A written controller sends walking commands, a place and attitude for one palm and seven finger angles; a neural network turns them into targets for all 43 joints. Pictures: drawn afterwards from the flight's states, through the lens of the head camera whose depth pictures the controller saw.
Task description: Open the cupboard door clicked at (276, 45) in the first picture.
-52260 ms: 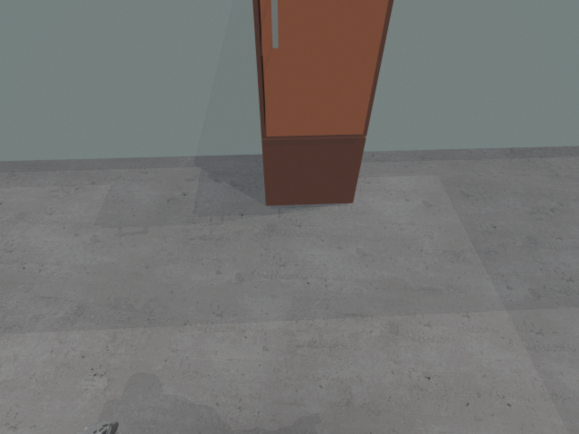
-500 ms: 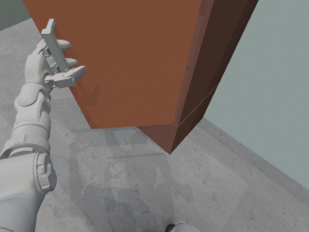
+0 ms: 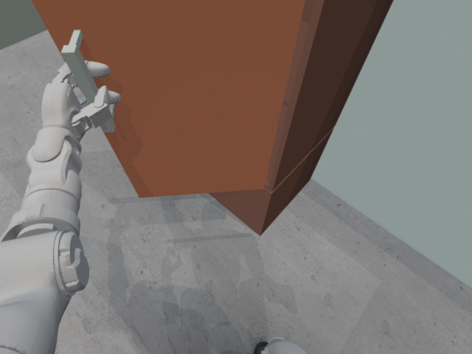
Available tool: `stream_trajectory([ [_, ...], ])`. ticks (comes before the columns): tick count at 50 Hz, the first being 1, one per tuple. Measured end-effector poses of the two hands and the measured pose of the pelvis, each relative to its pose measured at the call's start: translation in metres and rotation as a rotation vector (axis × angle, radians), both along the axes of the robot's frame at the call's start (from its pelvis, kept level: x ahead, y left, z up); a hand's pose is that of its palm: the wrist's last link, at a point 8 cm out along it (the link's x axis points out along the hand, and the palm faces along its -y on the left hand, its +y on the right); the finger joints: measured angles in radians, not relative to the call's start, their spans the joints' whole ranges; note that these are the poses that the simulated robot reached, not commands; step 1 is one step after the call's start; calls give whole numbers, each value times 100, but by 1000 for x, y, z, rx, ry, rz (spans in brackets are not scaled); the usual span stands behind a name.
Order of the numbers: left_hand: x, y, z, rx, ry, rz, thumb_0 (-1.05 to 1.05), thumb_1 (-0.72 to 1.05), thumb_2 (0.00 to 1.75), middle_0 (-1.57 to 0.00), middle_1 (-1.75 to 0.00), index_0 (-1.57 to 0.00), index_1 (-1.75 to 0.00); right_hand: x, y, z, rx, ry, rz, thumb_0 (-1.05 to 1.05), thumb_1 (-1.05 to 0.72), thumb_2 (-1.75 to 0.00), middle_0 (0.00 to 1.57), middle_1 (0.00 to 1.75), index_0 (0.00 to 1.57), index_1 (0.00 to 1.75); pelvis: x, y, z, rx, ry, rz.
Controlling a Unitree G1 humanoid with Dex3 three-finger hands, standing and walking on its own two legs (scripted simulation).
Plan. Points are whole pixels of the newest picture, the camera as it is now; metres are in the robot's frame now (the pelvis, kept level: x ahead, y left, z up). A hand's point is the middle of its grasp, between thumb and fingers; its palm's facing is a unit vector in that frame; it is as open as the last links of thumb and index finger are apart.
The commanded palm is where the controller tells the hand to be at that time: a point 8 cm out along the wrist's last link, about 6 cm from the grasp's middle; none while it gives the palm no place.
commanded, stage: pull the door open along its arc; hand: left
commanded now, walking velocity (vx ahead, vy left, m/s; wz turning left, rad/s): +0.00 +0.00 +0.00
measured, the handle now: (94, 86) +0.54 +0.22 +0.13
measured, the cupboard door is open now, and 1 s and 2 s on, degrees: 47 87 87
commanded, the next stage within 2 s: open thumb and fingers to let go in 1.00 s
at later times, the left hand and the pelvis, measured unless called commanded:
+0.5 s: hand (123, 166) +0.37 +0.14 +0.13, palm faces +0.25 -0.97 +0.08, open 5.9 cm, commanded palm +0.31 +0.20 +0.12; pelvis +0.01 -0.01 +0.01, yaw -1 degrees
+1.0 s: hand (179, 219) +0.28 +0.06 +0.13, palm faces +0.35 -0.94 -0.01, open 6.0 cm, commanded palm +0.22 +0.09 +0.12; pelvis +0.01 -0.02 +0.02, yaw +2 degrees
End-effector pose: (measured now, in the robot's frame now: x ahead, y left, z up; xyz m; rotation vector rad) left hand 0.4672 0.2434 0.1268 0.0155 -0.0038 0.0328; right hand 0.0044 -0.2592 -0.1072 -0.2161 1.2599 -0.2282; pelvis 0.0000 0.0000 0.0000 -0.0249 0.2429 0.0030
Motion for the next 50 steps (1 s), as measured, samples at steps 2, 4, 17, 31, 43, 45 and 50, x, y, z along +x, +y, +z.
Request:
stream_trajectory([
  [2, -2, 0, 0, 2, -3, -4, 0, 79, 82, -38, -135, -35, -135, -1, -1, 1, 1, -5, -10, 0, -90, -89, 21, 30, 21, 30, 1, -1, 1, 1, -3, -7],
  [4, -6, -1, 0, 2, -9, -9, 0, 79, 82, -38, -135, -35, -135, 0, -2, 2, 3, -14, -18, 0, -90, -89, 21, 30, 21, 30, 2, -1, 2, 2, -8, -13],
  [17, -78, -17, -2, -8, -46, -48, 0, 75, 76, -38, -135, -33, -134, 73, 0, 15, 44, -252, 19, 1, -90, -89, 20, 30, 20, 30, 9, -3, 11, 10, -81, -35],
  [31, -156, -80, 1, -70, -4, 381, 2, 73, 79, -35, -130, -35, -130, 191, 38, 46, 120, -512, 202, 1, -90, -89, 20, 30, 20, 30, 8, -14, 17, 18, -177, 2],
  [43, -199, -116, 5, -45, 24, 383, 2, 73, 77, -32, -131, -34, -133, 194, 42, 41, 133, -462, 225, 1, -90, -89, 21, 30, 21, 30, 15, -20, 19, 17, -238, 27],
  [45, -207, -124, 5, -49, 24, 372, 2, 73, 77, -32, -132, -34, -133, 190, 41, 38, 134, -449, 223, 1, -90, -89, 21, 30, 20, 30, 15, -21, 19, 17, -243, 29],
  [50, -221, -137, 5, -11, 18, 323, 2, 72, 76, -32, -132, -34, -133, 185, 38, 34, 148, -436, 219, 1, -90, -89, 20, 30, 20, 30, 13, -22, 17, 17, -252, 31],
])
